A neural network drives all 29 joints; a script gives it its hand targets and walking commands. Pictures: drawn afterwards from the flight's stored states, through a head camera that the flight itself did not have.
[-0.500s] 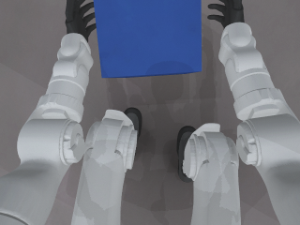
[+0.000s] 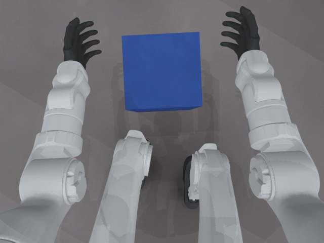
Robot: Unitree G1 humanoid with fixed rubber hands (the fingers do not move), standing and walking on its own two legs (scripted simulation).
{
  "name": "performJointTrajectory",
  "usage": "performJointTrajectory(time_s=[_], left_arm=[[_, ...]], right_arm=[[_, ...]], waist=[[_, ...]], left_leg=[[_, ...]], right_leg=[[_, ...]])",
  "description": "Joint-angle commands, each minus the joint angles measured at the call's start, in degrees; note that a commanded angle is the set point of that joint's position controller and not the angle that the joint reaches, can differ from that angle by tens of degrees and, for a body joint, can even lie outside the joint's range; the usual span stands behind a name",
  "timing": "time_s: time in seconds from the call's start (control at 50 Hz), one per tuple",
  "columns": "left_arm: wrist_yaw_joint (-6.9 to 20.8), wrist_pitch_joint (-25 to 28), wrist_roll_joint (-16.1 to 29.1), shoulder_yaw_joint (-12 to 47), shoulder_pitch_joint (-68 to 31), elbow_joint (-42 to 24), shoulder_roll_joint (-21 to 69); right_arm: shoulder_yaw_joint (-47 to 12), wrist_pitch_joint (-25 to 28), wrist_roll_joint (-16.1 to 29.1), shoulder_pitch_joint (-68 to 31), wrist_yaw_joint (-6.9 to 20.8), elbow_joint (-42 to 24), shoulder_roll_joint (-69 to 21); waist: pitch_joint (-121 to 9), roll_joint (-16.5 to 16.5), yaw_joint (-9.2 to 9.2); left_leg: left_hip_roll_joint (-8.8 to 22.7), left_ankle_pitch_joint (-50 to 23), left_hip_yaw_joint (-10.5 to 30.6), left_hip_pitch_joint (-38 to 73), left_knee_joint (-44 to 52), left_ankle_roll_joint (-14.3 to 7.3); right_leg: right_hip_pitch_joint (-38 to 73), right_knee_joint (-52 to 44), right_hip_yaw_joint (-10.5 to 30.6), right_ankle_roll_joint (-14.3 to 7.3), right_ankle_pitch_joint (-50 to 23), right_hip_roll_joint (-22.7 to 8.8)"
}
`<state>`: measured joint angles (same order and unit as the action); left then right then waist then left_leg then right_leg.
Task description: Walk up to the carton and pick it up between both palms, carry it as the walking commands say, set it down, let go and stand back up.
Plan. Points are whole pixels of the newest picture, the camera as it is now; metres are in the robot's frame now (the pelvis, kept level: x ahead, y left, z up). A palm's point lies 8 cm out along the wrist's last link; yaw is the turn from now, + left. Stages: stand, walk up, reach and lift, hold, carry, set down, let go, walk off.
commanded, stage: set down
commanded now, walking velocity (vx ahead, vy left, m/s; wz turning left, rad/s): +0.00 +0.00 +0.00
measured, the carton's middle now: (162, 79) +0.48 +0.07 -0.35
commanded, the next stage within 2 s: let go in 0.68 s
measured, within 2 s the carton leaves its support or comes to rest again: neither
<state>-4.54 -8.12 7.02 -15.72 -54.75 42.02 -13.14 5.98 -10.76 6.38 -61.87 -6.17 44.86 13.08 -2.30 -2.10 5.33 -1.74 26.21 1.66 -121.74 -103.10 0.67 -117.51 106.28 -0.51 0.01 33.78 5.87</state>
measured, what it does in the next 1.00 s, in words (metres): rises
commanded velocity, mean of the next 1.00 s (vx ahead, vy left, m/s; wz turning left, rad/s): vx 0.00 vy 0.00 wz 0.00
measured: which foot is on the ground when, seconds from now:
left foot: down 0.00-1.00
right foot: down 0.00-1.00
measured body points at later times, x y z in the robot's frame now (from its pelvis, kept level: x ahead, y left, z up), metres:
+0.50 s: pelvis +0.03 +0.00 +0.13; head +0.30 +0.02 +0.49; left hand +0.46 +0.27 +0.03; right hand +0.53 -0.11 +0.03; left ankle +0.12 +0.12 -0.44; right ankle +0.08 -0.11 -0.44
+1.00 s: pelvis +0.06 +0.00 +0.21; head +0.29 +0.03 +0.60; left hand +0.39 +0.28 +0.10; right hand +0.45 -0.13 +0.10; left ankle +0.12 +0.12 -0.44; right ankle +0.08 -0.11 -0.44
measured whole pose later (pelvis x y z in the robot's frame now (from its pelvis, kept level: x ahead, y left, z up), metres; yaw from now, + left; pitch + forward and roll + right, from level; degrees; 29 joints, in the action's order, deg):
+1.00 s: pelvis +0.06 +0.00 +0.21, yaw +2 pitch +38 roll -2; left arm 4.9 -5.5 -2.2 -12.5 -25.5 33.9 -12.0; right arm 9.1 -7.0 -2.0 -28.0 -3.8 34.5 5.7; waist -9.1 -1.2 4.2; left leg -1.8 15.5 4.1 -77.3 -54.5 0.2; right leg -72.7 55.1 0.7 -0.6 21.0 4.4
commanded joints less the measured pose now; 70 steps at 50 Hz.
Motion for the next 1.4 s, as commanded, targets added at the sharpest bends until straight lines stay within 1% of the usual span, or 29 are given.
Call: performJointTrajectory(time_s=[0.0,0.06,0.08,0.12,0.2,0.24,0.34,0.36,0.38,0.4,0.44,0.54,0.58,0.62,0.7,0.72,0.78,0.82,0.9,0.92,0.94,1.04,1.06,1.08,1.24,1.26,1.32,1.34,1.38], left_arm=[[1.67,1.53,-2.1,0.4,-5.72,-5.23,-1.63],[1.45,1.04,-1.6,0.23,-6.37,-11.15,-2.54],[0.99,0.74,-4.24,-3.3,-4.49,-13.14,-6.21],[2.58,0.33,-0.31,-0.93,-3.42,-9.96,-1.97],[3.71,0.37,-2.48,-2.29,0.25,-8.89,-2.26],[3.86,0.81,-1.86,-2.68,-0.17,-12.91,-2.97],[5.31,1.41,-1.02,-1.24,1.91,-11.47,-2.46],[4.91,1.06,-0.52,-1.42,2.95,-12.21,-2.79],[5.26,1.41,-1.94,-1.83,3.46,-11.84,-2.84],[4.76,1.47,-2.87,-4.68,4.55,-17.44,-6.92],[5.97,1.0,-1.66,-1.2,1.98,-11.59,-1.52],[5.85,2.32,-3.83,-2.75,3.47,-9.37,-2.41],[6.3,2.56,-3.72,-2.35,5.75,-1.83,0.72],[6.13,4.79,-6.16,-4.58,1.72,-6.89,-1.86],[6.27,5.29,-6.62,-2.16,2.65,-1.02,1.49],[6.36,5.82,-8.34,-4.43,2.04,-5.03,-0.04],[6.8,5.7,-7.58,-1.73,6.01,-5.67,1.57],[7.37,4.85,-9.79,-1.29,18.28,-6.61,-1.58],[9.79,4.65,-10.67,4.79,24.79,-16.11,-0.63],[10.24,4.15,-10.7,3.54,26.65,-17.36,-2.79],[10.16,4.11,-11.4,3.32,26.6,-17.11,-3.32],[11.01,4.91,-8.42,8.27,39.25,-23.37,-3.03],[11.1,5.22,-6.42,9.14,40.21,-20.46,-2.44],[11.01,5.74,-7.78,8.94,44.94,-21.71,-2.36],[8.84,7.55,-7.06,10.7,58.96,-21.63,-3.77],[8.74,7.74,-6.59,11.32,67.0,-21.02,-2.97],[8.59,8.62,-5.25,12.45,64.58,-23.88,-2.96],[8.76,7.85,-4.19,13.15,67.85,-20.69,-1.99],[8.64,7.91,-5.2,12.33,70.92,-24.37,-2.75]], right_arm=[[3.52,2.14,-5.82,-5.66,1.32,-2.11,3.6],[4.23,2.23,-5.23,-7.89,1.7,-11.63,5.5],[3.55,1.17,-4.03,-4.8,1.32,-9.14,4.05],[2.11,1.31,-5.8,-5.94,1.8,-11.13,4.52],[0.25,0.5,-5.1,-2.2,2.14,-10.26,0.57],[3.33,1.2,-6.28,-1.15,2.08,-13.65,2.65],[2.0,1.81,-4.84,-2.62,2.84,-16.58,1.38],[3.31,1.6,-6.62,1.75,2.74,-12.86,3.63],[2.72,1.51,-5.26,1.59,3.24,-12.77,1.26],[5.03,1.65,-7.15,5.14,2.64,-15.67,4.87],[4.41,1.83,-6.64,1.25,3.28,-14.78,3.99],[4.08,2.74,-6.14,1.46,4.51,-13.08,1.39],[5.8,3.04,-9.11,7.07,4.76,-2.78,1.17],[6.44,4.41,-9.3,4.18,4.7,-4.53,0.51],[7.64,6.05,-10.92,6.86,4.9,0.71,0.12],[6.25,6.18,-10.71,6.91,4.92,-1.96,-1.49],[3.78,6.73,-8.75,6.7,4.69,-8.7,-0.3],[5.8,5.57,-13.12,22.68,3.02,-6.66,-1.19],[3.35,5.69,-10.76,27.66,1.76,-18.93,-3.17],[4.28,5.88,-12.38,26.68,1.44,-24.6,-1.67],[2.55,5.57,-10.8,25.84,1.8,-23.69,-3.51],[2.69,6.15,-11.09,41.62,3.27,-24.86,-2.64],[2.65,7.02,-11.47,42.15,3.63,-23.38,-2.71],[1.57,7.57,-10.46,45.47,4.2,-25.34,-3.85],[-0.97,10.35,-9.26,61.43,6.68,-19.06,-1.45],[-0.74,10.97,-9.54,67.2,6.51,-21.26,-0.9],[-1.41,11.42,-7.65,66.88,6.74,-21.55,0.64],[-1.29,10.95,-8.5,67.23,6.75,-21.72,2.91],[-1.9,11.24,-8.1,72.93,7.35,-23.28,3.11]], waist=[[-58.1,2.31,-1.22],[-68.46,3.15,0.21],[-72.54,5.56,3.35],[-65.64,-3.21,0.13],[-62.53,-2.0,3.76],[-67.69,-0.99,0.83],[-66.14,-1.05,2.83],[-68.86,-3.09,0.41],[-65.14,1.91,3.49],[-74.98,-2.05,1.55],[-64.45,-0.02,0.27],[-62.8,0.93,2.5],[-51.81,0.69,-0.61],[-53.8,2.43,1.88],[-50.94,2.55,-2.59],[-53.84,-0.55,-0.57],[-58.63,2.57,0.6],[-61.55,-0.29,-1.91],[-55.72,5.94,-0.43],[-55.24,0.78,-1.1],[-50.08,3.38,1.79],[-41.29,5.76,-2.87],[-36.52,0.5,-5.23],[-37.75,3.88,-2.72],[-18.89,6.47,-3.97],[-19.1,2.45,-4.72],[-15.18,5.75,-3.72],[-13.32,0.8,-5.71],[-14.01,2.37,-6.08]], left_leg=[[-2.13,-15.95,-2.61,51.07,14.38,2.02],[-2.15,-20.6,-2.38,59.24,15.87,2.37],[-2.38,-20.49,-4.18,62.06,17.59,2.4],[-2.05,-17.14,-4.41,51.66,19.35,1.56],[-2.42,-19.41,-5.61,52.65,23.6,1.46],[-2.66,-24.94,-4.98,56.71,24.62,1.76],[-2.13,-28.43,-4.52,60.59,29.02,1.29],[-2.4,-32.0,-3.4,63.58,31.72,2.2],[-2.24,-34.87,-3.6,66.43,31.91,2.06],[-2.33,-35.36,-3.51,69.89,33.72,2.19],[-1.8,-31.84,-3.13,67.01,35.2,1.99],[-1.42,-30.85,-2.8,73.12,41.65,1.54],[-1.21,-27.86,-2.44,70.11,44.41,2.42],[-1.23,-28.68,-2.4,70.35,45.6,2.22],[-0.88,-33.29,-1.31,77.09,46.53,2.89],[-0.81,-34.44,-0.71,78.36,47.73,2.54],[-1.17,-34.13,-1.91,81.09,47.25,1.93],[-2.06,-32.7,-2.36,84.12,48.72,2.44],[-1.62,-32.84,-1.55,91.1,53.54,0.82],[-1.49,-32.19,-0.71,90.74,53.15,0.23],[-1.27,-34.06,-1.21,89.79,54.51,0.04],[-0.42,-26.6,0.17,97.23,60.85,0.01],[0.17,-25.66,1.13,96.64,61.58,-0.22],[-0.01,-30.9,0.75,101.35,62.22,0.04],[-0.1,-33.93,1.3,110.42,69.3,0.55],[0.49,-34.09,1.11,114.48,70.83,0.33],[-0.26,-41.28,1.0,116.37,72.75,0.54],[-0.53,-39.28,0.39,116.39,73.05,0.4],[-0.96,-41.81,0.18,121.51,73.7,0.58]], right_leg=[[23.42,-15.88,-1.96,1.06,-8.95,1.09],[29.04,-17.8,-2.36,1.12,-11.82,1.69],[33.51,-19.77,-1.56,1.12,-11.93,1.44],[38.44,-21.92,-1.53,1.18,-12.68,1.05],[44.15,-27.41,0.46,1.75,-15.48,0.96],[47.42,-28.52,-0.33,1.26,-21.4,1.29],[51.9,-34.56,1.71,1.83,-24.67,0.21],[54.02,-35.37,0.43,1.74,-27.59,0.62],[50.54,-36.92,1.59,1.8,-27.19,0.92],[59.41,-38.21,0.79,2.03,-31.0,0.88],[54.26,-41.1,1.5,1.91,-27.01,0.29],[58.13,-46.92,2.27,1.9,-26.68,0.14],[55.2,-49.66,1.66,1.99,-23.24,-0.44],[57.36,-50.21,3.17,1.64,-25.04,-0.74],[54.07,-52.43,1.36,1.61,-27.01,-0.75],[56.17,-53.0,1.46,1.76,-26.83,-0.56],[61.13,-53.12,2.81,1.73,-29.39,-1.34],[69.53,-54.76,2.11,2.26,-29.99,-1.31],[70.14,-57.81,1.92,1.43,-29.83,-1.44],[71.66,-58.46,2.0,1.8,-29.32,-1.45],[70.38,-58.99,2.53,1.31,-30.88,-1.48],[79.17,-65.82,2.11,0.77,-26.64,-2.43],[78.03,-66.81,1.48,0.75,-24.76,-2.15],[79.72,-67.07,0.89,0.85,-27.47,-2.42],[86.59,-75.24,1.65,0.28,-28.3,-4.07],[92.32,-76.51,1.67,0.29,-30.63,-3.67],[95.53,-78.33,1.63,0.7,-36.64,-3.39],[96.3,-79.24,1.74,1.09,-36.97,-3.69],[98.48,-80.53,2.33,0.82,-40.38,-3.71]])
